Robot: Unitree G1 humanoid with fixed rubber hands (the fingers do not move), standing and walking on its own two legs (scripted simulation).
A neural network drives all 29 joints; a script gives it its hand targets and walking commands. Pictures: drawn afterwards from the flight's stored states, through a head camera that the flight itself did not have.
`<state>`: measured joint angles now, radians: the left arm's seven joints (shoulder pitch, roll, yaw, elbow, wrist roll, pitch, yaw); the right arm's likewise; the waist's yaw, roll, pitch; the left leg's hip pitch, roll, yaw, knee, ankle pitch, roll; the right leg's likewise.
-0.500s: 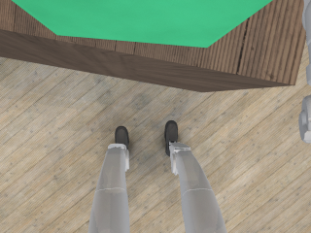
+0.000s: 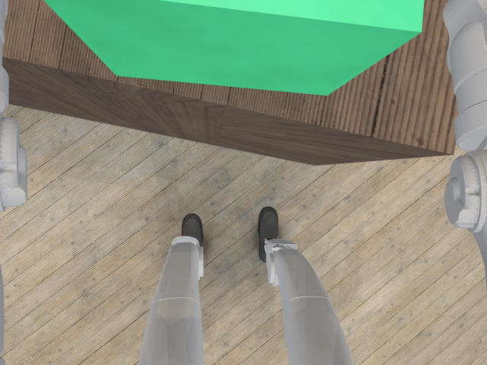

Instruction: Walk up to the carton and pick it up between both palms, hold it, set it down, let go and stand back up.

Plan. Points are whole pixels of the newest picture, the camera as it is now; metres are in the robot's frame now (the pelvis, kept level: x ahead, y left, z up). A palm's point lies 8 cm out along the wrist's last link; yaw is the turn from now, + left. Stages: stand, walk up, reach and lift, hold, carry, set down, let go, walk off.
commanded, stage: reach and lift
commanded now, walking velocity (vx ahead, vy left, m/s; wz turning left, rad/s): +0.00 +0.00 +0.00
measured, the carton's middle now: out of the picture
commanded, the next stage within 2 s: none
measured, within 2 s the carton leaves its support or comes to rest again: leaves its support in 1.96 s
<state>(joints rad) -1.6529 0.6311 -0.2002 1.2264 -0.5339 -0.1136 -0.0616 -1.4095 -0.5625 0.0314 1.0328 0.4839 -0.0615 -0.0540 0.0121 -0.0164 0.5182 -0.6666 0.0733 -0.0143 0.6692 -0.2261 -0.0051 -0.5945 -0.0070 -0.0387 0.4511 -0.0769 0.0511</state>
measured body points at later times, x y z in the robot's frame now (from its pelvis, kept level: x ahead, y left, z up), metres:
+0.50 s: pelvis +0.01 -0.01 +0.01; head +0.28 +0.01 +0.36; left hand +0.61 +0.22 +0.07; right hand +0.58 -0.20 +0.04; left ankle +0.05 +0.11 -0.72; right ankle +0.08 -0.16 -0.72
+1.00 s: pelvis +0.04 -0.02 -0.01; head +0.30 +0.00 +0.35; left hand +0.55 +0.21 -0.07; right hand +0.54 -0.20 -0.07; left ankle +0.05 +0.11 -0.72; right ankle +0.08 -0.16 -0.72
